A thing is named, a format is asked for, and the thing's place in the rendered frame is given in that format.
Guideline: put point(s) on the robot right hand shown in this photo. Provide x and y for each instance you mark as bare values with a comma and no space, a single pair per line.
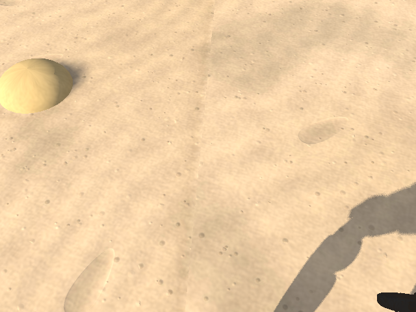
397,301

